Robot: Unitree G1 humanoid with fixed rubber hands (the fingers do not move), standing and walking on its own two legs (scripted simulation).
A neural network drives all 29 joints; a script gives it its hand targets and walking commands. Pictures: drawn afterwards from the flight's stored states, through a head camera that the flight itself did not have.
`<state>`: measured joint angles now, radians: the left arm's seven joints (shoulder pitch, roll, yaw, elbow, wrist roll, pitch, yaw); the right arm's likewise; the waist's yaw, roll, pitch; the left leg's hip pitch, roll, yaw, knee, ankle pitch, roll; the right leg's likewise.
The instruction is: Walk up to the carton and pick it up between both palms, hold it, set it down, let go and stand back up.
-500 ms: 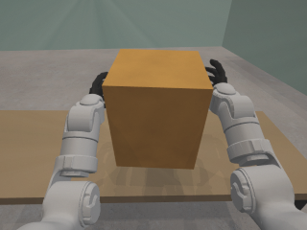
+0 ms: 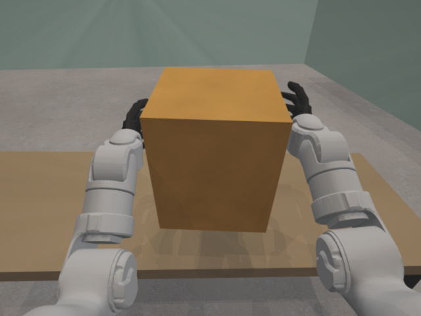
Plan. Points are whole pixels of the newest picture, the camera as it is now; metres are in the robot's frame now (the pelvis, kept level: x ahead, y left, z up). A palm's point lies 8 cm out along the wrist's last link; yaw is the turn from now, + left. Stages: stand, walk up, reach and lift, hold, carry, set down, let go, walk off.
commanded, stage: hold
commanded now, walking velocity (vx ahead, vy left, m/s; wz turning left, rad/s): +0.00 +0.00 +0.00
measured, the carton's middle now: (215, 149) +0.39 +0.02 +0.20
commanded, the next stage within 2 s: set down in 0.10 s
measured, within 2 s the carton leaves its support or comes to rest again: neither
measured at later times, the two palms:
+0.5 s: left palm (135, 135) +0.38 +0.17 +0.23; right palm (296, 116) +0.41 -0.13 +0.27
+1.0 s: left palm (139, 154) +0.39 +0.17 +0.19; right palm (286, 123) +0.43 -0.12 +0.25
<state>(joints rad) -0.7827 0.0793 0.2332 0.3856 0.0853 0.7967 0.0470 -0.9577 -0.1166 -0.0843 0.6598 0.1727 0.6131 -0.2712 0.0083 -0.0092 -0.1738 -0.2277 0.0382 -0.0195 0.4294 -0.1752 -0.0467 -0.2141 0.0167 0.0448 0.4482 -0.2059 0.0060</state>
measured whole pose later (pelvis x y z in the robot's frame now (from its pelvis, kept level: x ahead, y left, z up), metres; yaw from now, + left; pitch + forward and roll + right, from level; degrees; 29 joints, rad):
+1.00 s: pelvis +0.02 +0.00 +0.00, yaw +0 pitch -2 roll +0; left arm -0.69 -0.02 0.31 0.46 0.18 0.53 0.08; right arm -1.03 -0.11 -0.12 0.99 0.18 0.23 -0.17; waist 0.01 -0.01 -0.11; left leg -0.18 0.04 -0.02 0.42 -0.20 -0.05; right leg -0.15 0.02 0.04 0.41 -0.22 0.01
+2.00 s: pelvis +0.03 +0.00 +0.00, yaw +0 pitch -2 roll +0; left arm -0.56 -0.11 0.31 0.48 0.22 0.38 0.15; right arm -0.94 -0.11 -0.12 1.11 0.15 0.03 -0.06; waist 0.01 -0.01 -0.05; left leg -0.17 0.05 -0.02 0.41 -0.20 -0.05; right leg -0.15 0.03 0.04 0.41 -0.23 0.00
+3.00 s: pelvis +0.04 -0.01 +0.00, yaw +0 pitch +0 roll +0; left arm -0.48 -0.17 0.33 0.54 0.26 0.21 0.18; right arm -0.87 -0.12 -0.12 1.15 0.08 -0.08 0.00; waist 0.01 -0.01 -0.04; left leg -0.17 0.05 -0.02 0.39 -0.21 -0.05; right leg -0.16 0.03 0.04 0.41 -0.24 -0.01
